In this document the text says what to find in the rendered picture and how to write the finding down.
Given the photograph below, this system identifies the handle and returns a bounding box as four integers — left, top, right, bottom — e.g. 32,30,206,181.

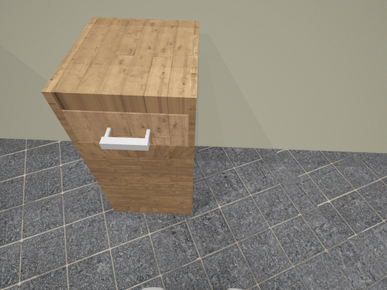
99,127,151,151

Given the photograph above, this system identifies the drawer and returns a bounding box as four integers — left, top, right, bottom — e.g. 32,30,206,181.
62,110,189,146

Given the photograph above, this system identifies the cabinet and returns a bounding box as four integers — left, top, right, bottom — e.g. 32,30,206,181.
41,17,200,215

